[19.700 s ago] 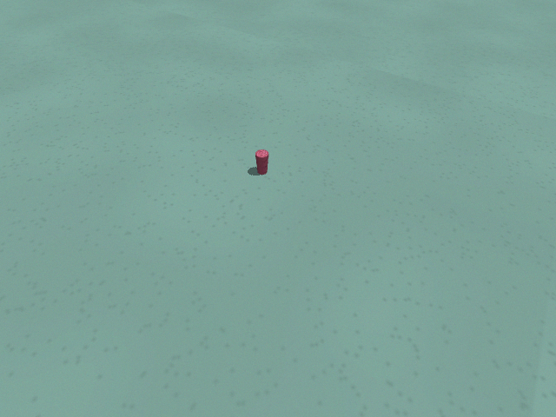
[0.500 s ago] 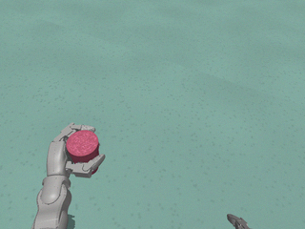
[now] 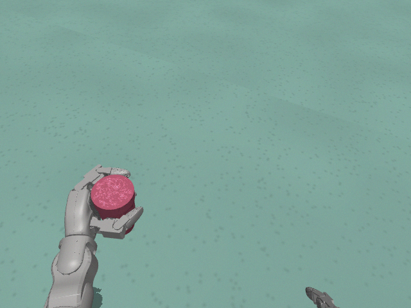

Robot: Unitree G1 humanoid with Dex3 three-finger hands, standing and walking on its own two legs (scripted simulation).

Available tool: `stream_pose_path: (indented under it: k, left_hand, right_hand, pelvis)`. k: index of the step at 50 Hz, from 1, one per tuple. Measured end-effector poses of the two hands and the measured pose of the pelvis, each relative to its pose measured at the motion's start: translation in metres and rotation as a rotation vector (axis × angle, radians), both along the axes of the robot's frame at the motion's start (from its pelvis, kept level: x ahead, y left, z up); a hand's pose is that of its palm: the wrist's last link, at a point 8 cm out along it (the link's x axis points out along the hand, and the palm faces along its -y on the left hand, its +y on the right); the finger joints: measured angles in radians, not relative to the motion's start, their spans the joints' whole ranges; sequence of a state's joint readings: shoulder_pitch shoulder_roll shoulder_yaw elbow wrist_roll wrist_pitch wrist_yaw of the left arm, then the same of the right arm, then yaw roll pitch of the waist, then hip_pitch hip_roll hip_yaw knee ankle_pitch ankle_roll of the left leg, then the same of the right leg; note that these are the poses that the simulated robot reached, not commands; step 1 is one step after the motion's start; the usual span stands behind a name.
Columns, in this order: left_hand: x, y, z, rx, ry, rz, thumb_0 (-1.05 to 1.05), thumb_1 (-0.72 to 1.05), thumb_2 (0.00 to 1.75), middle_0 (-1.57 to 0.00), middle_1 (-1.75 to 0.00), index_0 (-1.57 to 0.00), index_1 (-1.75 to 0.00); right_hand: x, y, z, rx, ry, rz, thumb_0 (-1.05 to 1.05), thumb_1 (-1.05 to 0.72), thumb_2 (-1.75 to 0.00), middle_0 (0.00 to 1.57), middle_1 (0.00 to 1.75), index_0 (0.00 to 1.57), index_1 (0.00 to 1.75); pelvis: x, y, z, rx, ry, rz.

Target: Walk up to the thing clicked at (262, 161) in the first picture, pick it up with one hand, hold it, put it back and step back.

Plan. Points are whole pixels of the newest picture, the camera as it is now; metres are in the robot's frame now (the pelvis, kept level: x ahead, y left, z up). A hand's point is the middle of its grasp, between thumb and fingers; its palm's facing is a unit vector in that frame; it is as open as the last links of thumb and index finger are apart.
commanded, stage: hold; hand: left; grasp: from the side
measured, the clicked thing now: (117, 209) +0.33 +0.17 +0.03
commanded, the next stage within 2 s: crouch in 0.48 s
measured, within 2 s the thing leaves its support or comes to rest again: neither
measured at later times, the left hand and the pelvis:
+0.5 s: hand (116, 205) +0.32 +0.17 +0.05, palm faces +0.11 -0.99 +0.00, open 9.3 cm; pelvis +0.00 +0.00 +0.00, yaw +0 degrees
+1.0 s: hand (121, 223) +0.33 +0.18 -0.03, palm faces +0.15 -0.99 +0.01, open 9.3 cm; pelvis -0.01 +0.00 -0.04, yaw +0 degrees
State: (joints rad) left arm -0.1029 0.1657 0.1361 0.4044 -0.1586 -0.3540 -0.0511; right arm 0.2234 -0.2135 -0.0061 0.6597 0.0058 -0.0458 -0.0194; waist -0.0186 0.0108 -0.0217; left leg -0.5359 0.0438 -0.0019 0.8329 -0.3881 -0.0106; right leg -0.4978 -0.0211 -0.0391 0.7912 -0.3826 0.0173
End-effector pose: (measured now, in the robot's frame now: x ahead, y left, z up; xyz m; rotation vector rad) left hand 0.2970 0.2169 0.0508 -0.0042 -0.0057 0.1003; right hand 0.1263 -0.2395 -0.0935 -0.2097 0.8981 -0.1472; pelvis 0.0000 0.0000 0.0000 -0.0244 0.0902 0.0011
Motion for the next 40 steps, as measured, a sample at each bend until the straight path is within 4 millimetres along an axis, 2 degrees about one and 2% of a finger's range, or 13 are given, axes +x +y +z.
stream_pose_path:
  k: [33, 40]
  left_hand:
    - [0.0, 0.003, 0.003, 0.013, -0.012, 0.008, 0.02, -0.22, 1.02, -0.82, -1.01, -0.73, -0.98]
    - [-0.001, 0.003, -0.014, -0.007, 0.016, 0.027, 0.02, -0.22, 1.02, -0.82, -1.01, -0.73, -0.98]
  right_hand:
    - [0.004, 0.003, 0.0, 0.004, -0.005, 0.003, 0.01, -0.9, -0.9, 0.2, 0.3, 0.2, 0.3]
    - [0.003, 0.002, -0.004, 0.005, -0.004, 0.009, 0.01, -0.88, -0.9, 0.2, 0.3, 0.2, 0.3]
  pelvis:
    - [0.002, 0.001, -0.001, -0.002, 0.002, 0.001]
    - [-0.001, 0.001, -0.005, -0.002, 0.023, 0.0]
